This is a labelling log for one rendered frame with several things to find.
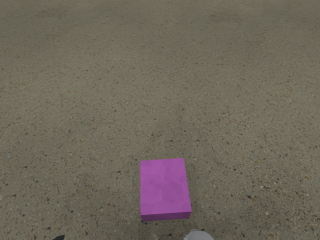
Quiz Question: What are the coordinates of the robot right thigh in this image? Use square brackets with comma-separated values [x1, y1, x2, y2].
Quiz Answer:
[183, 230, 214, 240]

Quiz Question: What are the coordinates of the carton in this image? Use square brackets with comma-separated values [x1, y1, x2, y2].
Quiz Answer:
[140, 158, 192, 222]

